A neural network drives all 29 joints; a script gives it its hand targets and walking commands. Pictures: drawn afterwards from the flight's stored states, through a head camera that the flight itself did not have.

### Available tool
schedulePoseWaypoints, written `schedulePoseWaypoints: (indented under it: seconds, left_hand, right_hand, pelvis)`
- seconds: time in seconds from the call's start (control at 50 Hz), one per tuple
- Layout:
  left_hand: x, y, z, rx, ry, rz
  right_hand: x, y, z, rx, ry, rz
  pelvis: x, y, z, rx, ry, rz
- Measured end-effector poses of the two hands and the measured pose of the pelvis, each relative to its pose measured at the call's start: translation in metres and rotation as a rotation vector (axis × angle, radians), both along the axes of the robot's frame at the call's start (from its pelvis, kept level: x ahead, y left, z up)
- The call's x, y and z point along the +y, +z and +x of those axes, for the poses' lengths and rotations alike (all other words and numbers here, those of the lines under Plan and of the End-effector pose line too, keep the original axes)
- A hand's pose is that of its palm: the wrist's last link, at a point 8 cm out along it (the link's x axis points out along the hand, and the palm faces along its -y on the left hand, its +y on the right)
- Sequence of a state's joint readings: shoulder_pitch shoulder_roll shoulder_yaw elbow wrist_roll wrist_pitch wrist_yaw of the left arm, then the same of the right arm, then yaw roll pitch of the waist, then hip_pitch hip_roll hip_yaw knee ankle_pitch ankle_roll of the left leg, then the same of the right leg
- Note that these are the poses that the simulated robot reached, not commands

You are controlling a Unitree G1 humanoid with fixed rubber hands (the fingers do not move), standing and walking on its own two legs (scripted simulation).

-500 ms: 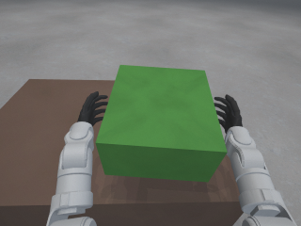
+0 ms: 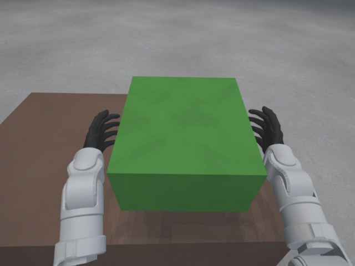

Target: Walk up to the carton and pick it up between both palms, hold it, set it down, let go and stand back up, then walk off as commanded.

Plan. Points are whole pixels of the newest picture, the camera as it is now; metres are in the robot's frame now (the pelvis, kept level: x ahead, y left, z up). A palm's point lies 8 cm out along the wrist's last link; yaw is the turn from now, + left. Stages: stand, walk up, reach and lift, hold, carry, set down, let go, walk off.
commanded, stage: reach and lift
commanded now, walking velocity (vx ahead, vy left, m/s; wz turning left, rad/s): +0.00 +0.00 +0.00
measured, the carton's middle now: (183, 137) +0.42 -0.01 +0.12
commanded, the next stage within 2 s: hold in 0.34 s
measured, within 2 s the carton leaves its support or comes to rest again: neither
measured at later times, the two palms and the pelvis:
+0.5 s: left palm (90, 145) +0.33 +0.18 +0.18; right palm (274, 137) +0.34 -0.19 +0.19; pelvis -0.02 +0.00 +0.00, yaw +0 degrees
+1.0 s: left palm (91, 146) +0.33 +0.18 +0.18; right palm (276, 136) +0.34 -0.19 +0.19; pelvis -0.01 +0.00 +0.00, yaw +0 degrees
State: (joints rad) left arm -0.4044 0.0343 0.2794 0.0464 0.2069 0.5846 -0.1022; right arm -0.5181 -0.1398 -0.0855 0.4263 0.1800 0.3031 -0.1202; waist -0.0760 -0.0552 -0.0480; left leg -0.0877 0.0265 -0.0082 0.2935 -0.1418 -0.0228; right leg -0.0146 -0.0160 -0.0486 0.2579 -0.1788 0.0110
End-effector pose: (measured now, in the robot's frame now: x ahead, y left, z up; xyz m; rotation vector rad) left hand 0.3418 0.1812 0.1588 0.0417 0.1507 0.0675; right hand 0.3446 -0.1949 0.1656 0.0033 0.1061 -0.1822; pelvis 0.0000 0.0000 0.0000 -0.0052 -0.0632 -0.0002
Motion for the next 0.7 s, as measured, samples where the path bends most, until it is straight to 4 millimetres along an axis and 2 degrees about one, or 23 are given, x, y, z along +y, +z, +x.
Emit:
schedulePoseWaypoints:
  seconds: [0.16,0.48,0.7]
  left_hand:
    - [0.0,0.002,-0.005,0.013,0.003,-0.005]
    - [0.003,0.017,-0.014,-0.007,0.019,-0.026]
    - [0.007,0.017,-0.017,0.009,0.023,-0.031]
  right_hand:
    - [-0.001,0.0,-0.005,0.013,0.002,-0.003]
    - [0.004,0.023,-0.009,-0.009,0.015,-0.008]
    - [0.007,0.021,-0.01,0.008,0.022,-0.013]
  pelvis:
    - [0.001,0.0,-0.004,-0.008,-0.008,0.001]
    - [-0.001,0.0,-0.017,-0.01,-0.007,0.0]
    - [0.001,0.0,-0.022,-0.009,-0.009,0.0]
